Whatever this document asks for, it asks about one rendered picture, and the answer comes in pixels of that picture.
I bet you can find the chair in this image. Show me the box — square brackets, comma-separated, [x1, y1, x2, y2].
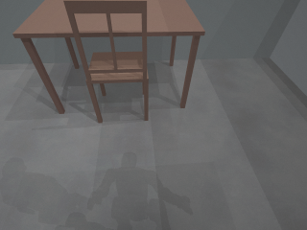
[63, 0, 149, 124]

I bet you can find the table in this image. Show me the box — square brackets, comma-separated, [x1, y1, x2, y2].
[13, 0, 205, 114]

